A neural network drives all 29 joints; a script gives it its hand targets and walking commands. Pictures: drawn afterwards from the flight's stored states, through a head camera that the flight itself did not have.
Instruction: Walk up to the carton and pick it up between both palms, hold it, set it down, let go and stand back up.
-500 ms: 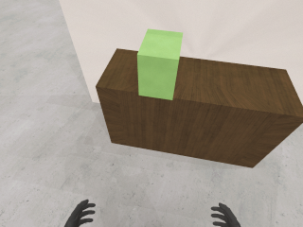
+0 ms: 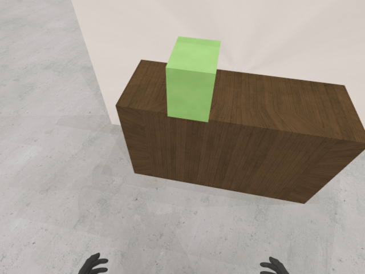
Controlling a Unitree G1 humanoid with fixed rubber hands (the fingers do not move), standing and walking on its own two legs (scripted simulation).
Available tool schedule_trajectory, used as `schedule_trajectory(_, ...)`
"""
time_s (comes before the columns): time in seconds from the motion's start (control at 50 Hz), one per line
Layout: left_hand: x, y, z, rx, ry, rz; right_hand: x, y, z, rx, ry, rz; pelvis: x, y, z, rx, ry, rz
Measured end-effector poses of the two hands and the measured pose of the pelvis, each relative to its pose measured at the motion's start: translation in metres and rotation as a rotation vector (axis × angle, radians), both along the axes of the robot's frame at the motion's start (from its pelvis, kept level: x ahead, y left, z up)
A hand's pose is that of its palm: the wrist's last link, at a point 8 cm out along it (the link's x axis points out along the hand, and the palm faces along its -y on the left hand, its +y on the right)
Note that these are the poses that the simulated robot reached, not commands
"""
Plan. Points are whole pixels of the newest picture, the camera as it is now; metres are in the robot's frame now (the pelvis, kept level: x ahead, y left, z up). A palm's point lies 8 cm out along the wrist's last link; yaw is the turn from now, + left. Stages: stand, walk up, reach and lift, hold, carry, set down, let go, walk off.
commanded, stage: stand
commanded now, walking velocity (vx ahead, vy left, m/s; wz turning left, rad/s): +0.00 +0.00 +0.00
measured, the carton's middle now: (193, 79) +0.80 -0.03 -0.07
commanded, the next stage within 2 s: walk up in 1.80 s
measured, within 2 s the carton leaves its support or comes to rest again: neither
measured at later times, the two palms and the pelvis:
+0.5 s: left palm out of the picture +0.05 +0.23 -0.12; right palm out of the picture +0.06 -0.23 -0.12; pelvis +0.00 +0.00 +0.01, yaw +0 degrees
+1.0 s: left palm out of the picture +0.00 +0.21 -0.13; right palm out of the picture +0.02 -0.21 -0.13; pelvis +0.01 +0.01 +0.02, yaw +0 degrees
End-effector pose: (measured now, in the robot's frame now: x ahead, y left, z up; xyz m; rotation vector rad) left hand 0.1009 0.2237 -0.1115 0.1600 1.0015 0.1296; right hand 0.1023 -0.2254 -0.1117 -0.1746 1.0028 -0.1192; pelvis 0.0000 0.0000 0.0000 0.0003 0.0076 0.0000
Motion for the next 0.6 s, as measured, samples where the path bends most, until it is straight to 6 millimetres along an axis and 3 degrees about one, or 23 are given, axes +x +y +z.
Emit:
schedule_trajectory(0.3, -0.022, 0.002, -0.006, -0.002, 0.084, 0.039, -0.021, -0.001, -0.006, -0.001, 0.083, -0.036, 0.003, 0.000, 0.005, 0.000, -0.006, 0.001)
schedule_trajectory(0.6, -0.063, 0.001, -0.015, -0.013, 0.233, 0.088, -0.059, -0.001, -0.014, 0.002, 0.232, -0.086, 0.005, 0.002, 0.011, -0.001, -0.019, -0.001)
